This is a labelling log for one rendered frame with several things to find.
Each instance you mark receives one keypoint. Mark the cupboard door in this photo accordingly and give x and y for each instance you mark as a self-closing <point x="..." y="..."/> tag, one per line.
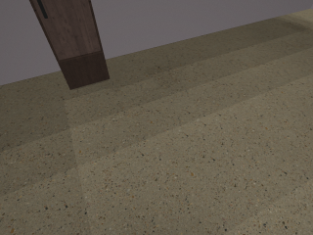
<point x="70" y="27"/>

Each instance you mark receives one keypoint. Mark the handle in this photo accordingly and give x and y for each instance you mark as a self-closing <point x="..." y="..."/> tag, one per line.
<point x="42" y="9"/>

